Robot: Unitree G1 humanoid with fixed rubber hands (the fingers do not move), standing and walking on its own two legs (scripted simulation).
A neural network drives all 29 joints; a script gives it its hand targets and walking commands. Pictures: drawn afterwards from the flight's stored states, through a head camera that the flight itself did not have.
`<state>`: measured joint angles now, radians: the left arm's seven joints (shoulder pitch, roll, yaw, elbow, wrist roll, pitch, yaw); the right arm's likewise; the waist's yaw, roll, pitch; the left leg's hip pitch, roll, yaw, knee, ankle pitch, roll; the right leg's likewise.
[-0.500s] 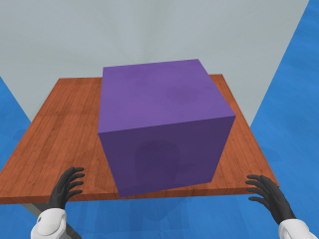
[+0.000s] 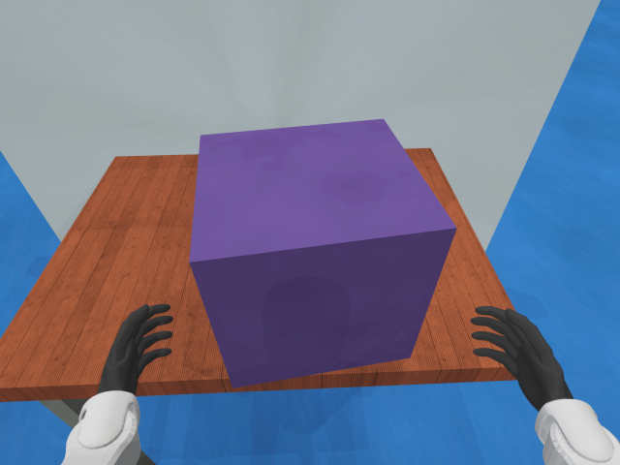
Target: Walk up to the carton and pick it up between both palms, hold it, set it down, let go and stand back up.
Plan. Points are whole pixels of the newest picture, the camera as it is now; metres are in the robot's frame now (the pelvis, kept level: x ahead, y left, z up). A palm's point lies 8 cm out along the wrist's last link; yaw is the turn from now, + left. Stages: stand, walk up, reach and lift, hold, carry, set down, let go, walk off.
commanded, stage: reach and lift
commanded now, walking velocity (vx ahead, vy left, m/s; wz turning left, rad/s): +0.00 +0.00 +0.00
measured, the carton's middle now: (309, 251) +0.41 +0.01 +0.06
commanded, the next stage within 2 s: none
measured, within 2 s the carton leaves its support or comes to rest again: neither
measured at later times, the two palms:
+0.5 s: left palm (111, 295) +0.27 +0.23 +0.14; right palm (526, 288) +0.29 -0.25 +0.12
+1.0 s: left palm (113, 218) +0.33 +0.23 +0.20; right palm (517, 206) +0.36 -0.25 +0.18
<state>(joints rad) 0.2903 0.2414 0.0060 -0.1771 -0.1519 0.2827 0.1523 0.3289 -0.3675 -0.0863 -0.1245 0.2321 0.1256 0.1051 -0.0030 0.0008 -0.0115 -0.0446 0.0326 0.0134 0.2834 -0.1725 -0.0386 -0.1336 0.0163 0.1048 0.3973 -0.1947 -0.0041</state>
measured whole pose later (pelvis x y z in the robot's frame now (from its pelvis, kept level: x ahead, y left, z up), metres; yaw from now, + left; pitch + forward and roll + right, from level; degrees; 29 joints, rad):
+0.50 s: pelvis +0.00 +0.00 +0.00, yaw +0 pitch -4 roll +1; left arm -0.04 0.24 0.16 -0.27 -0.17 0.66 0.12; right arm -0.08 -0.42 -0.09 -0.01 0.33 0.35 0.04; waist 0.00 0.01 -0.02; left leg -0.04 0.03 0.01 0.28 -0.17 -0.04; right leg -0.14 0.02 0.10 0.40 -0.20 0.00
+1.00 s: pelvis +0.00 +0.00 +0.00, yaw +0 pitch -2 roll +1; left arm -0.44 0.24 0.26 -0.02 -0.16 0.78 0.10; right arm -0.56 -0.48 -0.05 0.42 0.39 0.41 0.06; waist 0.00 0.00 -0.06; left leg -0.07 0.03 0.01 0.28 -0.16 -0.04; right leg -0.17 0.02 0.10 0.40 -0.19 0.00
